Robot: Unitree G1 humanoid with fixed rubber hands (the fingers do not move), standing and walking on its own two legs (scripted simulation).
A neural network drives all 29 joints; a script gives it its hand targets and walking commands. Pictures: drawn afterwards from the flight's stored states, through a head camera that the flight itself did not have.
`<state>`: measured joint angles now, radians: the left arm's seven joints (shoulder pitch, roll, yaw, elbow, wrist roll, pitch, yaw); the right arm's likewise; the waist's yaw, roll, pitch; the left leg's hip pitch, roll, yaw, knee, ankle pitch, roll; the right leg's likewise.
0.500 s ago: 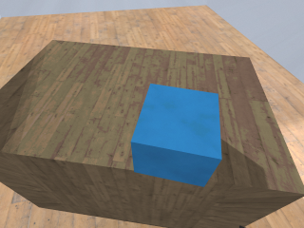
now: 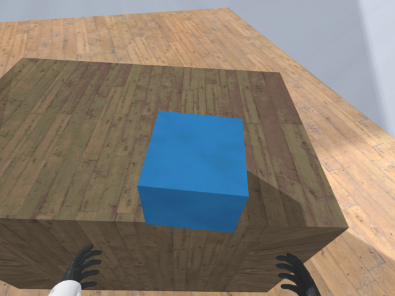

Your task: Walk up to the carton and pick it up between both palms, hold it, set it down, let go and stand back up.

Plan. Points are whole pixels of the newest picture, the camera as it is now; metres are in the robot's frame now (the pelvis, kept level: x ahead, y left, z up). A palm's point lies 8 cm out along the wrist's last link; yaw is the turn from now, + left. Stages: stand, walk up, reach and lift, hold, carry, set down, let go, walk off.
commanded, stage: reach and lift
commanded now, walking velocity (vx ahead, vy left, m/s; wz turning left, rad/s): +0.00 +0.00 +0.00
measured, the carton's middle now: (195, 170) +0.39 +0.03 +0.02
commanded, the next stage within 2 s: none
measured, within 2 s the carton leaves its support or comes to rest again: neither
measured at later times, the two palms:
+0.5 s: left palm (73, 270) +0.17 +0.25 -0.04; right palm (302, 275) +0.19 -0.20 -0.03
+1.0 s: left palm (79, 262) +0.17 +0.23 +0.02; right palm (316, 280) +0.17 -0.19 +0.02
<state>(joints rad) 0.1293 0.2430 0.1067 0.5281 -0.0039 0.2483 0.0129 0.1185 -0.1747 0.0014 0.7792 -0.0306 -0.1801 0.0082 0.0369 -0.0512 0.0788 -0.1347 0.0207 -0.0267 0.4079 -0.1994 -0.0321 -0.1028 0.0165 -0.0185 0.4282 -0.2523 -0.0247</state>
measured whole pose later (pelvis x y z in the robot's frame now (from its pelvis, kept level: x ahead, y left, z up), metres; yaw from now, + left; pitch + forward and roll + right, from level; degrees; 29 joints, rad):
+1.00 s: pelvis +0.01 +0.01 +0.01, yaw -3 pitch -4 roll +0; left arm 0.45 0.22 -0.04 -0.06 -0.16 0.04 0.08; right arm 0.47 -0.15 0.01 0.01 0.17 -0.08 -0.02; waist 0.07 -0.02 0.03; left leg -0.07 0.03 0.04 0.30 -0.16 -0.02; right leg -0.05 0.02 0.03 0.29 -0.18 -0.01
